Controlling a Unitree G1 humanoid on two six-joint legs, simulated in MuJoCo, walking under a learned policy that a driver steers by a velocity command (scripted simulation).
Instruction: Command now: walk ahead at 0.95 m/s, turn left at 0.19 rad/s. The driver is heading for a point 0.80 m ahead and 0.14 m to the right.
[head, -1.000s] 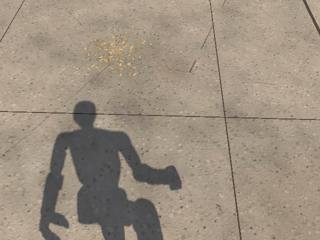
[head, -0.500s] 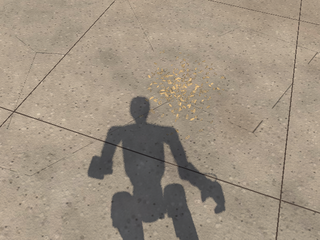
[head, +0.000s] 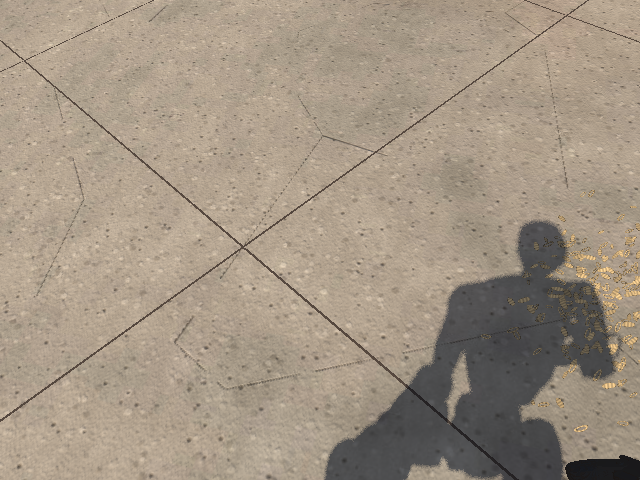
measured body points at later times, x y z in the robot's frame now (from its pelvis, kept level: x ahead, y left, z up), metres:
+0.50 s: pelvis +0.44 +0.02 -0.02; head +0.47 +0.01 +0.43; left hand +0.67 +0.25 -0.10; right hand +0.38 -0.26 -0.15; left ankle +0.23 +0.10 -0.74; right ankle +0.68 -0.11 -0.69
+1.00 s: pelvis +0.89 -0.05 -0.02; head +0.93 -0.06 +0.43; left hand +0.98 +0.22 -0.15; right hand +0.98 -0.33 -0.13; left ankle +1.08 -0.04 -0.74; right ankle +0.71 -0.05 -0.72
